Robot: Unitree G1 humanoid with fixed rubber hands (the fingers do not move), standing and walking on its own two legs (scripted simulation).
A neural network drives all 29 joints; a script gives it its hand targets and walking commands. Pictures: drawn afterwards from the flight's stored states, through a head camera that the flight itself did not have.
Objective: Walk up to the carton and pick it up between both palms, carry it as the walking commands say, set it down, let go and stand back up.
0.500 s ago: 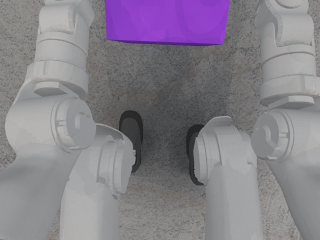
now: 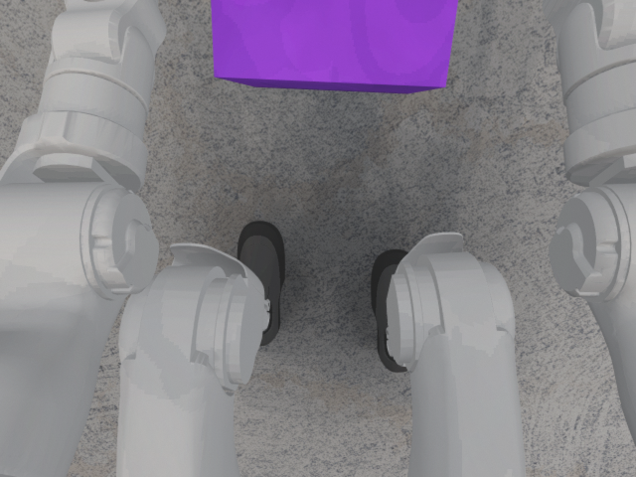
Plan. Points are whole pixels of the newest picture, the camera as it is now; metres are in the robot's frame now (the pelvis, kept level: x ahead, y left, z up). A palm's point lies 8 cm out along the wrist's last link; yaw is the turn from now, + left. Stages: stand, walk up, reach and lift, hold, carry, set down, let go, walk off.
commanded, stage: set down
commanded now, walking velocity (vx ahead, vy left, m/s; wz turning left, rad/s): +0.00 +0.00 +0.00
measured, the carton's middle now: out of the picture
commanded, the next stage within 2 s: let go in 1.28 s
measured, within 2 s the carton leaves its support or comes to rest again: neither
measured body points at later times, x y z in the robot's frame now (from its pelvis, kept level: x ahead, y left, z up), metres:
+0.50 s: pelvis -0.02 +0.00 +0.07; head +0.36 +0.00 +0.30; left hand +0.58 +0.18 -0.07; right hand +0.60 -0.20 -0.06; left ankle +0.13 +0.11 -0.35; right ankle +0.08 -0.11 -0.35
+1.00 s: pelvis -0.02 +0.00 +0.19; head +0.35 +0.00 +0.43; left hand +0.58 +0.18 +0.08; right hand +0.60 -0.21 +0.09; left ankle +0.13 +0.11 -0.35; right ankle +0.08 -0.11 -0.35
